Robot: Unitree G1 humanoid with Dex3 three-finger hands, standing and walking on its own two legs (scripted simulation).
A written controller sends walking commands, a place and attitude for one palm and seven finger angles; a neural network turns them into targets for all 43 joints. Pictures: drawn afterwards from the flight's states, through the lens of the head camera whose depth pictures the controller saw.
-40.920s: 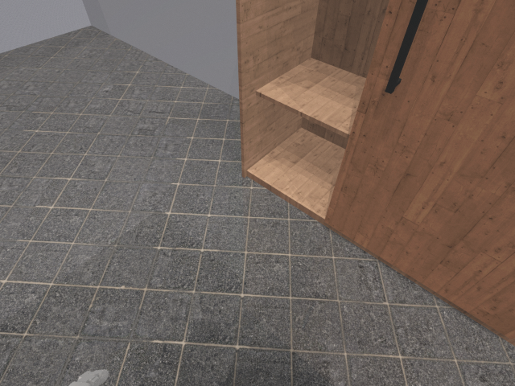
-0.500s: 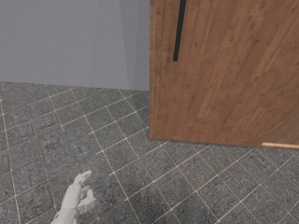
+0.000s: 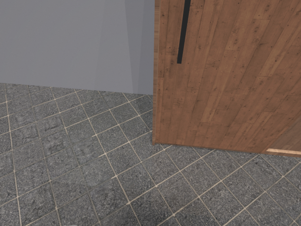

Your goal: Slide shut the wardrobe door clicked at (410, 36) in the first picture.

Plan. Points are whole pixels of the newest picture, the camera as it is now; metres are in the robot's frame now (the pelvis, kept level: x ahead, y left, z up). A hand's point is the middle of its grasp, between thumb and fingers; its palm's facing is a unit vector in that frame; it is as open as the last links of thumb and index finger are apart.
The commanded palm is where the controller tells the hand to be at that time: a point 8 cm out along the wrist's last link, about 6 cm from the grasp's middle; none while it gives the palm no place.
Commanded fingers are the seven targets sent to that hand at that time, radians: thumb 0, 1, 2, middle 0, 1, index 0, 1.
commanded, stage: let the arm hang, fingers relaxed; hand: right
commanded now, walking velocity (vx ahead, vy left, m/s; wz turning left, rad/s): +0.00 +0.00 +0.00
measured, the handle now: (184, 20) +0.76 -0.06 +0.20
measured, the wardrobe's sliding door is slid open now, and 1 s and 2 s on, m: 0.00 0.00 0.00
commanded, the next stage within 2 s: look to check the result in 0.80 s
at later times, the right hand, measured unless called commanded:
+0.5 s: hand out of the picture +0.02 -0.21 -0.16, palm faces -0.01 +0.97 -0.24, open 7.4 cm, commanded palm none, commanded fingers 0.00 -0.90 -0.90 0.20 0.30 0.20 0.30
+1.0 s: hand out of the picture +0.05 -0.19 -0.16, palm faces -0.01 +0.98 -0.22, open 7.4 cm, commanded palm none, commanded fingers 0.00 -0.90 -0.90 0.20 0.30 0.20 0.30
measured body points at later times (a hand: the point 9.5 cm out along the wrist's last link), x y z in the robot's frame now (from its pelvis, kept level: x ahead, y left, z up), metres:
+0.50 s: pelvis +0.00 -0.01 +0.01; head +0.02 +0.00 +0.46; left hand +0.01 +0.22 -0.15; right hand +0.03 -0.26 -0.14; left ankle +0.01 +0.13 -0.73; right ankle +0.02 -0.09 -0.73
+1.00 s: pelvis +0.02 +0.00 +0.01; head +0.05 +0.00 +0.46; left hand +0.03 +0.23 -0.15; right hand +0.05 -0.24 -0.14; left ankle +0.01 +0.13 -0.73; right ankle +0.02 -0.09 -0.73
